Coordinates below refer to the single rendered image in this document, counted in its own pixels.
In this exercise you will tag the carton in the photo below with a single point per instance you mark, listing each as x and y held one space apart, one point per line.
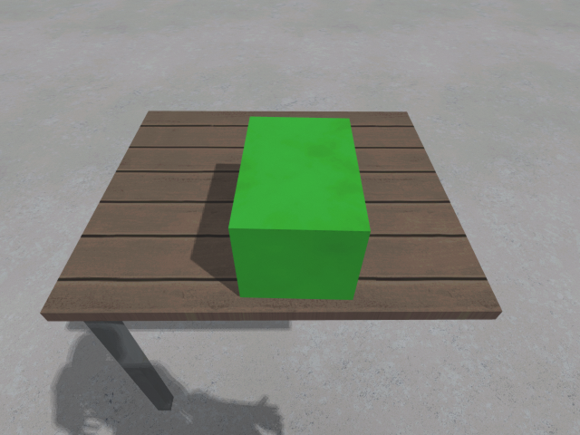
299 226

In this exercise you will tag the table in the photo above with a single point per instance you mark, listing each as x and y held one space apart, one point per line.
157 247

